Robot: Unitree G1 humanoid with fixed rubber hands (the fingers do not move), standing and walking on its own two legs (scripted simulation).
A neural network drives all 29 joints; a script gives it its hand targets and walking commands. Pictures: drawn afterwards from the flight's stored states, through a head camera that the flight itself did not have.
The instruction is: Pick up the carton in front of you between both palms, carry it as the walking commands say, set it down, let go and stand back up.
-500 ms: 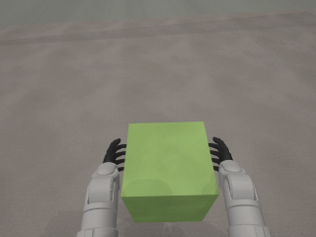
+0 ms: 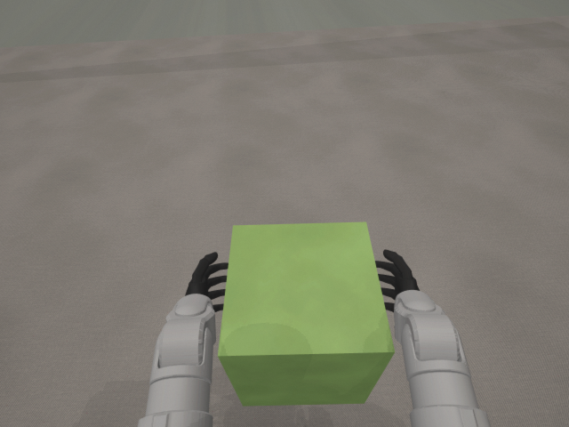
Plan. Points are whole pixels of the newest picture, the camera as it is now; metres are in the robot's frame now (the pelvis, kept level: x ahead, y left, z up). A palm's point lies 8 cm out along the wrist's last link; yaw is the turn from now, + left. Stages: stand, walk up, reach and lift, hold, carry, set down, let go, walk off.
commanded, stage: carry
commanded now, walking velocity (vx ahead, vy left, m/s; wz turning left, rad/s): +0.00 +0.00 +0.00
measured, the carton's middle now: (301, 318) +0.30 +0.00 -0.04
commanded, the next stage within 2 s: hold in 0.34 s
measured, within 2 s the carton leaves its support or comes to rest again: neither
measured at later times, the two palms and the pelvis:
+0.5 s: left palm (204, 311) +0.27 +0.14 +0.04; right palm (416, 312) +0.26 -0.16 +0.04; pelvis -0.01 +0.00 +0.01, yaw -3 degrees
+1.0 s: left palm (213, 291) +0.30 +0.13 +0.04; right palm (419, 306) +0.27 -0.17 +0.04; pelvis -0.03 +0.02 +0.00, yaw -7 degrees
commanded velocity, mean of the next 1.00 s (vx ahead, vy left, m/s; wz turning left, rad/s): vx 0.00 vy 0.00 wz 0.00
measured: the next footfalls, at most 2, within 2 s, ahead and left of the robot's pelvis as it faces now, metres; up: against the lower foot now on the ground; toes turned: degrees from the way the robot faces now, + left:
none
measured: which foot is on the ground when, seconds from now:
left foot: down 0.00-1.00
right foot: down 0.00-1.00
